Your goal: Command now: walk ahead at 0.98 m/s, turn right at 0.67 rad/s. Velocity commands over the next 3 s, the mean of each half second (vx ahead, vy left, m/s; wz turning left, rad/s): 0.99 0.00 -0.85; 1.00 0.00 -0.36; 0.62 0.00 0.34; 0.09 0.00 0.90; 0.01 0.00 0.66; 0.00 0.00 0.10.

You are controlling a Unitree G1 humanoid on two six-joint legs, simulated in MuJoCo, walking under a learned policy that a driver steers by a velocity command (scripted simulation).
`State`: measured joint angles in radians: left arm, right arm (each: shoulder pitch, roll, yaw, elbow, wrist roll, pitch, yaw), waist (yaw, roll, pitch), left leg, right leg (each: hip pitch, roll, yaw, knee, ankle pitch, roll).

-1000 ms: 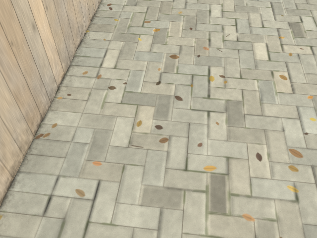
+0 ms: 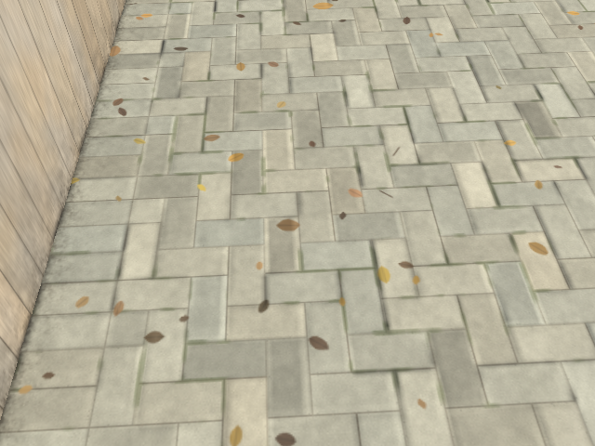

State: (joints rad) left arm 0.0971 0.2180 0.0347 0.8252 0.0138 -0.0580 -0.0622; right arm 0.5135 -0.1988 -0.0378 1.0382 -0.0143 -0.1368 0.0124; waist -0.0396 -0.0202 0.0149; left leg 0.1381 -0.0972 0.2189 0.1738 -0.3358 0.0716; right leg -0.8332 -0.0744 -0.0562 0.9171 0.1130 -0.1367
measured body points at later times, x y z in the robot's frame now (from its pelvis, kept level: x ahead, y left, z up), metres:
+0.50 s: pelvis +0.46 -0.03 +0.00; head +0.50 -0.04 +0.45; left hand +0.52 +0.27 -0.12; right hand +0.66 -0.31 -0.05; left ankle +0.74 +0.07 -0.68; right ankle +0.28 -0.02 -0.73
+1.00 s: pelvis +0.88 -0.20 -0.02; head +0.91 -0.23 +0.43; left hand +1.22 -0.21 -0.07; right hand +0.63 -0.34 -0.14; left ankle +0.75 +0.04 -0.72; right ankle +0.97 -0.37 -0.72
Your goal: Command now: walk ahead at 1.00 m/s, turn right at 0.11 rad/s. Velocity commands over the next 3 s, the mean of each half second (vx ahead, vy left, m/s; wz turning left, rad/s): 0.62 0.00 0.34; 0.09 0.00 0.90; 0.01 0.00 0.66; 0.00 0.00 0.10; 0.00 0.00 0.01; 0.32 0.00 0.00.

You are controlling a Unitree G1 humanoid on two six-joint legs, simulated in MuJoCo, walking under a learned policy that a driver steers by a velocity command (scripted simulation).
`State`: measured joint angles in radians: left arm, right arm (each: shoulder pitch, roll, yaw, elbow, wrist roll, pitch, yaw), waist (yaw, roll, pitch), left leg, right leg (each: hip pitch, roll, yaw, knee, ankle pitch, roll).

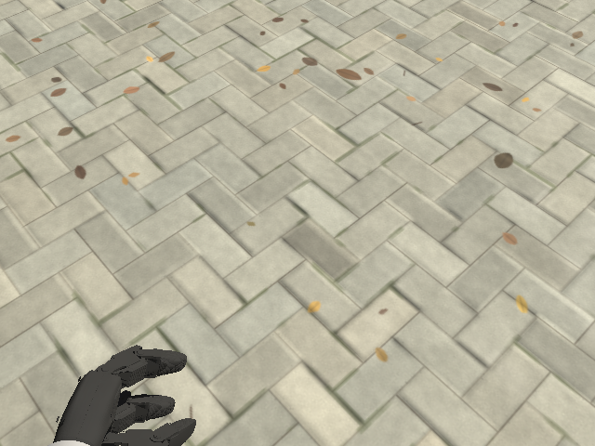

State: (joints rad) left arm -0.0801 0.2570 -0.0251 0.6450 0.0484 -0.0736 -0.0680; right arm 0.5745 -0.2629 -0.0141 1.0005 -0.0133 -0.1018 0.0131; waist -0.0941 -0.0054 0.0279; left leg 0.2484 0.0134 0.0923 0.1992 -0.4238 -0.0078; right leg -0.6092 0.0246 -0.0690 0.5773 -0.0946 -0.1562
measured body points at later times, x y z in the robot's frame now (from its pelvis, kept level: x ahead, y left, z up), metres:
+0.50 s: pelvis +0.40 +0.02 -0.01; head +0.45 +0.02 +0.44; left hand +0.47 +0.30 -0.12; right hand +0.62 -0.22 -0.11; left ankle +0.55 +0.07 -0.71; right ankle +0.26 -0.13 -0.59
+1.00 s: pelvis +0.56 -0.03 +0.02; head +0.59 -0.02 +0.47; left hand +0.53 +0.30 -0.05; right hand +0.88 -0.16 -0.06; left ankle +0.51 +0.07 -0.66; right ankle +0.69 -0.09 -0.71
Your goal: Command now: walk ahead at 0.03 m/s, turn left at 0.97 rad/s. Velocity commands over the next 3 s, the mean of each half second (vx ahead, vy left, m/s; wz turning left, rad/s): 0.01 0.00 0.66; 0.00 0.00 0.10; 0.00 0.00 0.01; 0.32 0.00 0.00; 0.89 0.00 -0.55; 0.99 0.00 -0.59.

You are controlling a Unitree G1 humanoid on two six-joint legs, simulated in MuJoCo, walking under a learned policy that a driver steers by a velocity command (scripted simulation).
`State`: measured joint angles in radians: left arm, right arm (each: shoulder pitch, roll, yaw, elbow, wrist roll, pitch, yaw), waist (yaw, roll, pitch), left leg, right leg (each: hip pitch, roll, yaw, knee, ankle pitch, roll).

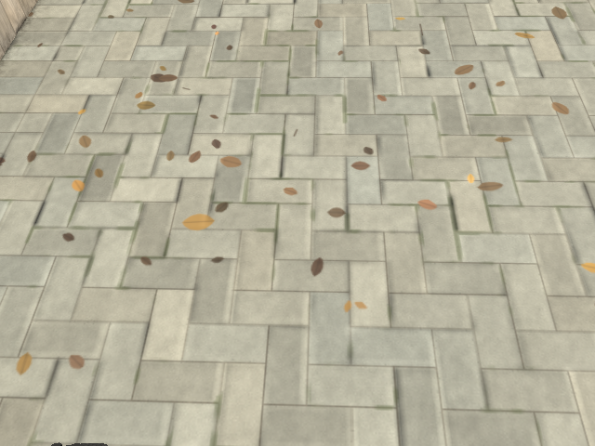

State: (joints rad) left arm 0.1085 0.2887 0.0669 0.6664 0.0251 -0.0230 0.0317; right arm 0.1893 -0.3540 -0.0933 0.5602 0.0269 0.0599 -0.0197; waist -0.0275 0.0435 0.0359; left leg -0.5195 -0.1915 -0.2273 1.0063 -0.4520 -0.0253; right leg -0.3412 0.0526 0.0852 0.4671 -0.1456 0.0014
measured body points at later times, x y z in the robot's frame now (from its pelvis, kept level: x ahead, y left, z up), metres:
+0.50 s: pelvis +0.00 +0.03 +0.00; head +0.02 +0.07 +0.45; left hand +0.01 +0.35 -0.12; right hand +0.25 -0.16 -0.07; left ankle -0.03 +0.13 -0.73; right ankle +0.04 -0.12 -0.66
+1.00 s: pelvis +0.01 +0.02 +0.00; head +0.02 +0.02 +0.45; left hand +0.04 +0.30 -0.11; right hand +0.21 -0.17 -0.12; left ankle -0.03 +0.13 -0.73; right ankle +0.04 -0.10 -0.73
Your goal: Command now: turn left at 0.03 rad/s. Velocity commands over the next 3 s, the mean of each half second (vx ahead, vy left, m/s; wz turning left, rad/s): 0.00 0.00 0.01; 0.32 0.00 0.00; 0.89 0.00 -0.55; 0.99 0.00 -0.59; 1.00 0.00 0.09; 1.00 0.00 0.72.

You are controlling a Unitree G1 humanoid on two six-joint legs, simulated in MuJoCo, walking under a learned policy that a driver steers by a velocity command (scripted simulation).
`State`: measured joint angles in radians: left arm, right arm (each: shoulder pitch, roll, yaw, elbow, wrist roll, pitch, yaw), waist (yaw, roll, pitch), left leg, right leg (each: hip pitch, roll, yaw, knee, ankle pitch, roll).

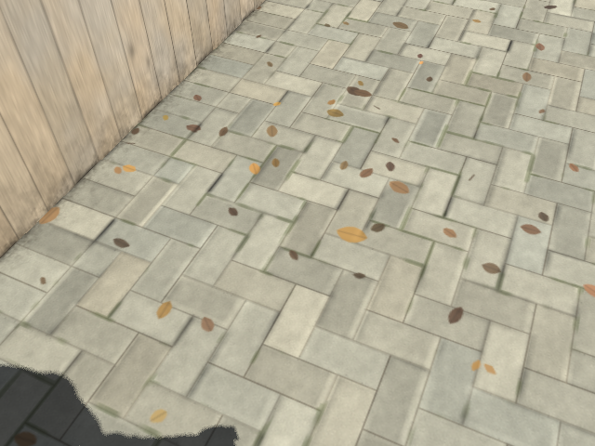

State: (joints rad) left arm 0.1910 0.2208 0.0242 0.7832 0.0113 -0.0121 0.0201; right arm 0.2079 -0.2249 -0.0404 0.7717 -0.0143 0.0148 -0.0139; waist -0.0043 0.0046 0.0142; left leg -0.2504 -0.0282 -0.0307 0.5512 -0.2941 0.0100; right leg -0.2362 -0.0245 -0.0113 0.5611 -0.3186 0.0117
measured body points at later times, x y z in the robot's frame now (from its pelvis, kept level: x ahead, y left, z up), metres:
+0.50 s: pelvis +0.00 -0.01 +0.00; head +0.01 -0.01 +0.45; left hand +0.08 +0.24 -0.13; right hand +0.08 -0.26 -0.14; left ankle +0.00 +0.12 -0.73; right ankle -0.01 -0.13 -0.73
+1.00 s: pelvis +0.07 +0.04 +0.00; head +0.08 +0.06 +0.44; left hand +0.09 +0.31 -0.15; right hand +0.14 -0.23 -0.13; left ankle +0.07 +0.14 -0.74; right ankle -0.02 -0.12 -0.71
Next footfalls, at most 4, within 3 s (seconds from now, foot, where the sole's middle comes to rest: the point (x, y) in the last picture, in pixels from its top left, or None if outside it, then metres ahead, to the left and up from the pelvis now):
0.96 left None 0.11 0.15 -0.77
1.44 right None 0.51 -0.05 -0.77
1.88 left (359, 276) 0.98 -0.13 -0.77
2.32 right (494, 213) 1.21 -0.56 -0.77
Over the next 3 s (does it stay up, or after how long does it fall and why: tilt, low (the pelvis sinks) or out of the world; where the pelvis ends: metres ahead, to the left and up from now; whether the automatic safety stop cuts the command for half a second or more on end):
stays up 1.66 -0.66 0.00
